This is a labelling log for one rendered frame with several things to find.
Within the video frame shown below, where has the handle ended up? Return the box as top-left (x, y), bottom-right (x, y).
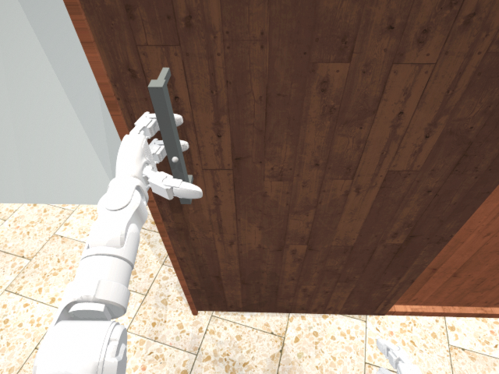
top-left (148, 68), bottom-right (193, 204)

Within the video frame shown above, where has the wardrobe door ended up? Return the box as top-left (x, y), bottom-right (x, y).
top-left (80, 0), bottom-right (499, 316)
top-left (395, 185), bottom-right (499, 308)

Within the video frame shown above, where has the robot right hand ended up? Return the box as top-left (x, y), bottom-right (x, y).
top-left (376, 338), bottom-right (422, 374)

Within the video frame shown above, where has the robot left hand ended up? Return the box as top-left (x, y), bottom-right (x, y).
top-left (115, 111), bottom-right (203, 200)

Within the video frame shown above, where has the left robot forearm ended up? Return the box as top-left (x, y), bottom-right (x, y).
top-left (32, 176), bottom-right (149, 374)

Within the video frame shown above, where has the left robot upper arm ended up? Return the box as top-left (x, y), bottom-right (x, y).
top-left (36, 320), bottom-right (127, 374)

